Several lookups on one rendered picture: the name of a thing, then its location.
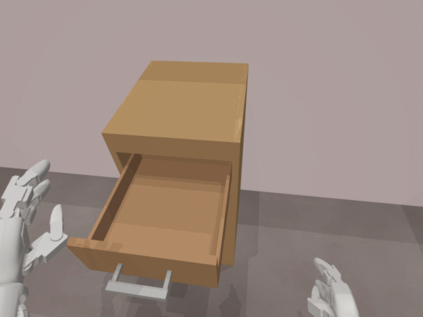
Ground robot right hand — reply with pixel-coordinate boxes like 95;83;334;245
307;258;359;317

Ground handle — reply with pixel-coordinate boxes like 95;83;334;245
105;264;173;302

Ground robot left hand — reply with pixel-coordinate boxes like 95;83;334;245
0;159;67;284

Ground left robot forearm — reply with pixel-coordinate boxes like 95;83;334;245
0;283;30;317

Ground drawer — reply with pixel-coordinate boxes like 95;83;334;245
66;153;232;288

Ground cabinet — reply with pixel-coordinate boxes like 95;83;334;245
102;61;249;266

